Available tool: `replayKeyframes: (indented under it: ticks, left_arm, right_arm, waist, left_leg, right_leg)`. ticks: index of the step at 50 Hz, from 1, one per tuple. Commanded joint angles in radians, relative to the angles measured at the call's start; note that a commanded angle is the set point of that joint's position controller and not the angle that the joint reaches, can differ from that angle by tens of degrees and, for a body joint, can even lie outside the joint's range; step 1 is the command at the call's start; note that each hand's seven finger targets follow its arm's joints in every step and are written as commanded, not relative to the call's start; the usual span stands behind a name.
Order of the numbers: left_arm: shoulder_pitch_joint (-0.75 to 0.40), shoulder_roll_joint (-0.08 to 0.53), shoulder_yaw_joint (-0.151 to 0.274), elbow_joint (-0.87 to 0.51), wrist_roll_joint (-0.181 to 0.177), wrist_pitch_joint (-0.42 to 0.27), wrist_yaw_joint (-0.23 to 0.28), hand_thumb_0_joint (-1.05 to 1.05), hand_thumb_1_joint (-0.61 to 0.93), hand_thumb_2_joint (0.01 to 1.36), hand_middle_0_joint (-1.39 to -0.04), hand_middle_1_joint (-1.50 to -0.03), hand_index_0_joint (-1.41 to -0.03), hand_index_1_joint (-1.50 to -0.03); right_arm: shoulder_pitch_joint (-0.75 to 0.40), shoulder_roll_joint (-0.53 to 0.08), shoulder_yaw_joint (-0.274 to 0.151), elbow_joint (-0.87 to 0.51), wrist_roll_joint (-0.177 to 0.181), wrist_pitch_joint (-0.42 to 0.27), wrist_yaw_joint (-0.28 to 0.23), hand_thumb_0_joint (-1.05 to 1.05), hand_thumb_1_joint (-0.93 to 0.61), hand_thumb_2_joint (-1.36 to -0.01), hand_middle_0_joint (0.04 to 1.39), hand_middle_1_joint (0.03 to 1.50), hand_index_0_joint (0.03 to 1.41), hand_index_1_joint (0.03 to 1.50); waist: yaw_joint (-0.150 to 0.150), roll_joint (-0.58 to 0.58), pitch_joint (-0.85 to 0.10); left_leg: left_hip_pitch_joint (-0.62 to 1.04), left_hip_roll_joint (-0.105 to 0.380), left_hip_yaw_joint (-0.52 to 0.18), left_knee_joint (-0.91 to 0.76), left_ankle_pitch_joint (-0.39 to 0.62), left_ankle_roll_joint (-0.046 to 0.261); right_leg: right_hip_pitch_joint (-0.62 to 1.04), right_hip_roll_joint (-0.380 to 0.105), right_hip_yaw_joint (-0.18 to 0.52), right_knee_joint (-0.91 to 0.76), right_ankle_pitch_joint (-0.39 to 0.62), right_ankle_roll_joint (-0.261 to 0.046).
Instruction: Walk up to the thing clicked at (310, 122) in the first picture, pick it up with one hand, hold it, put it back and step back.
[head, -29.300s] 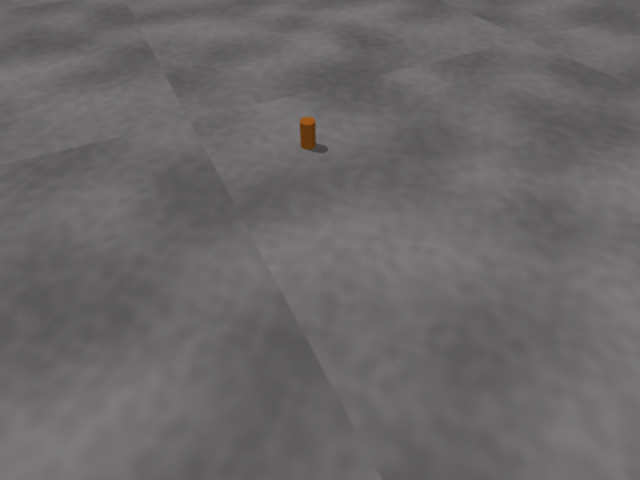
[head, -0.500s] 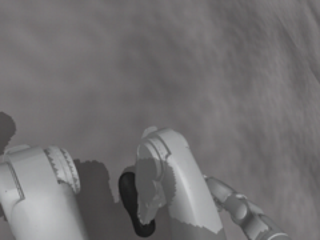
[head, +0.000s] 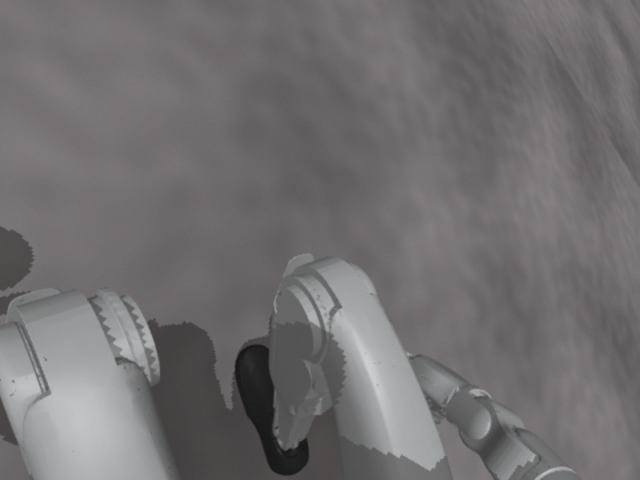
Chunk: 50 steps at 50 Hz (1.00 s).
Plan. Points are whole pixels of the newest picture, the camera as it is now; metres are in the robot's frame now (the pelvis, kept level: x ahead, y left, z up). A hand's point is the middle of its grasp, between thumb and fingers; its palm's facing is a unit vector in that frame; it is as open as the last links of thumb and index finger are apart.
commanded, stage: withdraw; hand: left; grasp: from the side
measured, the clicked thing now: out of the picture +0.40 +0.33 -0.20
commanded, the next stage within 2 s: rise in 0.42 s
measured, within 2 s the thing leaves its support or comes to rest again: neither
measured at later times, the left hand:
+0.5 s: hand out of the picture +0.36 +0.40 -0.09, palm faces +0.51 -0.86 -0.03, open 17.6 cm
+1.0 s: hand out of the picture +0.25 +0.41 +0.04, palm faces +0.44 -0.75 -0.49, open 17.3 cm
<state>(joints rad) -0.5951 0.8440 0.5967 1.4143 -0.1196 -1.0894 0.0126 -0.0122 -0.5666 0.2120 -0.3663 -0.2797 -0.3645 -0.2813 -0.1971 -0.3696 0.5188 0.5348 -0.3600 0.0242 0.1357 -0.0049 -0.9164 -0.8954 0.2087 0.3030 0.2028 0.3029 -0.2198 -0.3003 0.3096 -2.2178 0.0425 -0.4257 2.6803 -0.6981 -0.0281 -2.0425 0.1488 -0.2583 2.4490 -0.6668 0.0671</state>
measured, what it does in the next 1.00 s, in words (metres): rises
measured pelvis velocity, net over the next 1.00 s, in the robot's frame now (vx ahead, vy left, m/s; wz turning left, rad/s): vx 0.01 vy -0.02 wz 0.19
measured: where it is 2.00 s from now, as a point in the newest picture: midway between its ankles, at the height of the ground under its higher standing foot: (198, 472)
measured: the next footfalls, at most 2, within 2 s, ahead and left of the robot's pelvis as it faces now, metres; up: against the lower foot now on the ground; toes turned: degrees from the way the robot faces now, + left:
none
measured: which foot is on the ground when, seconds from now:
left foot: down 0.00-1.00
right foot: down 0.00-1.00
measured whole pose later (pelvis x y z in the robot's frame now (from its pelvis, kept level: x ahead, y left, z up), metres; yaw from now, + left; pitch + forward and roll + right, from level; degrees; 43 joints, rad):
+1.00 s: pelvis +0.01 -0.02 +0.12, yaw +11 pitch +32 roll -7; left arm -0.22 0.61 0.46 0.59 0.01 -0.15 -0.02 -0.01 -0.50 0.08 -0.06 -0.06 -0.05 -0.06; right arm 0.05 -0.27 0.02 0.60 0.01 0.14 0.04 0.00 -0.90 -0.90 0.21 0.30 0.20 0.30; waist -0.02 -0.01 -0.10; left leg -2.13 0.06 -0.13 2.19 -0.63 -0.02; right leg -2.02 0.04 -0.07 2.15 -0.69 0.02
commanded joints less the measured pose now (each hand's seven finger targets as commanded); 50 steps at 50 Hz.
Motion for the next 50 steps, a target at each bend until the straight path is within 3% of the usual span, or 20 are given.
replayKeyframes:
  ticks: [1, 7, 10, 13, 18, 19, 22, 25, 27, 28, 29, 30, 31, 32, 33, 35, 36, 40, 44, 50]
  left_arm:
    - [-0.173, 0.166, -0.009, -0.126, 0.000, -0.073, 0.001, 0.000, -0.611, 0.028, -0.130, -0.036, -0.127, -0.039]
    - [-0.175, 0.245, 0.026, -0.191, -0.007, -0.073, -0.024, 0.000, -0.546, 0.075, -0.065, -0.030, -0.068, -0.030]
    - [-0.158, 0.320, 0.090, -0.293, -0.004, -0.052, -0.033, 0.000, -0.544, 0.080, -0.062, -0.033, -0.066, -0.032]
    - [-0.142, 0.292, 0.105, -0.411, -0.026, -0.009, -0.067, 0.000, -0.548, 0.075, -0.060, -0.035, -0.065, -0.032]
    - [-0.057, 0.206, 0.055, -0.479, -0.061, 0.115, -0.157, 0.000, -0.578, 0.030, -0.064, -0.025, -0.075, -0.017]
    - [-0.036, 0.136, 0.010, -0.468, -0.073, 0.146, -0.179, 0.000, -0.608, 0.021, -0.062, -0.022, -0.075, -0.011]
    - [-0.008, 0.121, 0.033, -0.551, -0.119, 0.212, -0.217, 0.000, -0.605, 0.022, -0.045, -0.027, -0.066, -0.010]
    - [-0.022, 0.038, -0.010, -0.572, -0.143, 0.259, -0.245, 0.000, -0.593, 0.016, -0.038, -0.031, -0.066, -0.007]
    - [-0.035, 0.026, -0.025, -0.564, -0.134, 0.280, -0.247, 0.000, -0.516, 0.051, -0.042, 0.000, -0.030, 0.000]
    - [0.028, 0.258, 0.060, -0.515, 0.019, 0.352, -0.197, 0.000, -0.490, 0.061, -0.058, -0.033, -0.050, -0.036]
    - [-0.015, 0.233, 0.055, -0.591, 0.012, 0.383, -0.180, 0.000, -0.503, 0.065, -0.062, -0.039, -0.053, -0.043]
    - [-0.085, 0.151, -0.012, -0.604, 0.025, 0.407, -0.178, 0.000, -0.496, 0.069, -0.058, -0.045, -0.048, -0.050]
    - [-0.143, 0.189, 0.012, -0.724, 0.042, 0.421, -0.167, 0.000, -0.520, 0.077, -0.066, -0.060, -0.056, -0.067]
    - [-0.058, 0.209, 0.032, -0.722, 0.059, 0.464, -0.150, 0.000, -0.540, 0.069, -0.079, -0.056, -0.068, -0.063]
    - [-0.016, 0.200, 0.026, -0.684, 0.072, 0.509, -0.138, 0.000, -0.539, 0.068, -0.083, -0.057, -0.072, -0.064]
    - [-0.071, 0.314, 0.082, -0.796, 0.099, 0.557, -0.110, 0.000, -0.484, 0.114, -0.060, -0.070, -0.059, -0.070]
    - [-0.078, 0.264, 0.047, -0.787, 0.108, 0.588, -0.103, 0.000, -0.499, 0.086, -0.055, -0.062, -0.054, -0.063]
    - [0.136, 0.132, 0.026, -0.750, 0.122, 0.714, -0.075, 0.000, -0.540, 0.062, -0.051, -0.055, -0.051, -0.056]
    - [0.220, 0.002, -0.073, -0.868, 0.129, 0.826, -0.045, 0.000, -0.502, 0.084, -0.056, -0.061, -0.055, -0.062]
    - [0.351, 0.006, -0.092, -1.160, 0.118, 0.955, 0.019, 0.000, -0.475, 0.099, -0.058, -0.065, -0.057, -0.066]
  right_arm:
    - [0.016, -0.353, -0.127, -0.016, -0.002, 0.013, -0.016, 0.000, -0.916, -0.903, 0.201, 0.301, 0.201, 0.301]
    - [0.034, -0.344, -0.124, 0.005, 0.005, 0.019, -0.024, 0.000, -0.892, -0.898, 0.202, 0.301, 0.201, 0.301]
    - [0.051, -0.350, -0.144, 0.004, 0.014, 0.026, -0.031, 0.000, -0.894, -0.898, 0.202, 0.300, 0.201, 0.300]
    - [0.073, -0.346, -0.178, -0.004, 0.032, 0.031, -0.034, 0.000, -0.895, -0.898, 0.201, 0.300, 0.201, 0.300]
    - [0.124, -0.321, -0.240, 0.013, 0.089, 0.034, -0.047, 0.000, -0.895, -0.897, 0.201, 0.301, 0.201, 0.301]
    - [0.137, -0.310, -0.252, 0.023, 0.101, 0.034, -0.047, 0.000, -0.892, -0.896, 0.201, 0.301, 0.201, 0.301]
    - [0.168, -0.297, -0.288, 0.022, 0.138, 0.027, -0.052, 0.000, -0.879, -0.893, 0.201, 0.301, 0.201, 0.301]
    - [0.179, -0.281, -0.321, 0.016, 0.171, 0.020, -0.056, 0.000, -0.871, -0.890, 0.201, 0.301, 0.201, 0.301]
    - [0.176, -0.264, -0.337, 0.008, 0.186, 0.009, -0.059, 0.000, -0.824, -0.891, 0.201, 0.303, 0.201, 0.303]
    - [0.214, -0.252, -0.399, 0.041, 0.227, 0.024, -0.073, 0.000, -0.904, -0.909, 0.202, 0.303, 0.201, 0.303]
    - [0.210, -0.246, -0.406, 0.009, 0.235, 0.033, -0.074, 0.000, -0.916, -0.912, 0.202, 0.303, 0.201, 0.303]
    - [0.221, -0.235, -0.415, 0.006, 0.243, 0.038, -0.070, 0.000, -0.905, -0.909, 0.202, 0.303, 0.201, 0.303]
    - [0.245, -0.231, -0.431, 0.023, 0.251, 0.045, -0.068, 0.000, -0.924, -0.913, 0.202, 0.303, 0.201, 0.303]
    - [0.254, -0.222, -0.442, 0.022, 0.264, 0.046, -0.072, 0.000, -0.951, -0.921, 0.202, 0.303, 0.201, 0.303]
    - [0.269, -0.212, -0.451, 0.022, 0.276, 0.050, -0.075, 0.000, -0.958, -0.921, 0.202, 0.302, 0.202, 0.302]
    - [0.281, -0.194, -0.469, 0.031, 0.288, 0.062, -0.081, 0.000, -0.896, -0.902, 0.201, 0.301, 0.201, 0.301]
    - [0.294, -0.179, -0.475, 0.034, 0.293, 0.067, -0.083, 0.000, -0.896, -0.902, 0.201, 0.301, 0.201, 0.301]
    - [0.305, -0.149, -0.520, 0.020, 0.321, 0.081, -0.089, 0.000, -0.896, -0.902, 0.201, 0.301, 0.201, 0.301]
    - [0.316, -0.138, -0.573, -0.013, 0.353, 0.086, -0.093, 0.000, -0.895, -0.902, 0.201, 0.301, 0.201, 0.301]
    - [0.323, -0.108, -0.598, -0.079, 0.391, 0.085, -0.122, 0.000, -0.895, -0.902, 0.201, 0.301, 0.201, 0.301]
  waist:
    - [-0.098, 0.579, -0.535]
    - [-0.075, 0.593, -0.542]
    - [-0.034, 0.678, -0.609]
    - [-0.017, 0.728, -0.673]
    - [0.015, 0.705, -0.687]
    - [0.010, 0.672, -0.681]
    - [0.052, 0.609, -0.719]
    - [0.046, 0.597, -0.726]
    - [0.045, 0.548, -0.703]
    - [0.124, 0.637, -0.801]
    - [0.123, 0.677, -0.839]
    - [0.097, 0.705, -0.835]
    - [0.109, 0.755, -0.848]
    - [0.141, 0.765, -0.889]
    - [0.134, 0.757, -0.892]
    - [0.164, 0.746, -0.915]
    - [0.141, 0.723, -0.918]
    - [0.186, 0.589, -0.925]
    - [0.184, 0.513, -0.985]
    - [0.222, 0.423, -1.092]
  left_leg:
    - [0.407, 0.070, 0.104, -0.342, 0.117, -0.008]
    - [0.377, 0.069, 0.128, -0.332, 0.085, 0.003]
    - [0.445, 0.071, 0.135, -0.362, 0.120, -0.008]
    - [0.487, 0.068, 0.143, -0.386, 0.155, -0.016]
    - [0.440, 0.056, 0.167, -0.414, 0.131, -0.005]
    - [0.418, 0.053, 0.173, -0.420, 0.098, -0.001]
    - [0.389, 0.046, 0.183, -0.432, 0.090, 0.008]
    - [0.392, 0.041, 0.184, -0.449, 0.072, 0.011]
    - [0.341, 0.038, 0.196, -0.444, 0.025, 0.023]
    - [0.450, 0.033, 0.237, -0.512, 0.059, 0.024]
    - [0.477, 0.042, 0.233, -0.547, 0.058, 0.019]
    - [0.486, 0.045, 0.231, -0.573, 0.027, 0.016]
    - [0.530, 0.048, 0.228, -0.601, 0.028, 0.011]
    - [0.576, 0.047, 0.231, -0.629, 0.052, 0.007]
    - [0.565, 0.043, 0.244, -0.619, 0.071, 0.011]
    - [0.531, 0.032, 0.281, -0.612, 0.073, 0.021]
    - [0.527, 0.029, 0.287, -0.614, 0.076, 0.027]
    - [0.513, 0.017, 0.313, -0.663, 0.072, 0.037]
    - [0.577, 0.011, 0.328, -0.757, 0.051, 0.042]
    - [0.675, 0.004, 0.353, -0.895, 0.044, 0.052]
  right_leg:
    - [0.212, 0.014, -0.136, -0.166, 0.195, -0.074]
    - [0.227, 0.017, -0.117, -0.187, 0.168, -0.076]
    - [0.230, 0.011, -0.105, -0.170, 0.186, -0.081]
    - [0.222, 0.003, -0.091, -0.167, 0.210, -0.087]
    - [0.175, -0.009, -0.064, -0.195, 0.194, -0.092]
    - [0.161, -0.012, -0.059, -0.207, 0.168, -0.091]
    - [0.162, -0.015, -0.048, -0.225, 0.157, -0.089]
    - [0.105, -0.022, -0.039, -0.224, 0.142, -0.097]
    - [0.097, -0.025, -0.025, -0.244, 0.107, -0.097]
    - [0.129, -0.040, 0.005, -0.290, 0.101, -0.102]
    - [0.115, -0.040, 0.012, -0.289, 0.095, -0.105]
    - [0.079, -0.042, 0.014, -0.285, 0.080, -0.108]
    - [0.053, -0.045, 0.012, -0.277, 0.082, -0.112]
    - [0.062, -0.050, 0.022, -0.290, 0.088, -0.114]
    - [0.070, -0.050, 0.029, -0.293, 0.100, -0.115]
    - [0.080, -0.054, 0.064, -0.322, 0.087, -0.121]
    - [0.094, -0.058, 0.071, -0.337, 0.091, -0.119]
    - [0.129, -0.063, 0.091, -0.413, 0.064, -0.116]
    - [0.173, -0.071, 0.121, -0.522, 0.037, -0.114]
    - [0.399, -0.087, 0.184, -0.706, 0.013, -0.101]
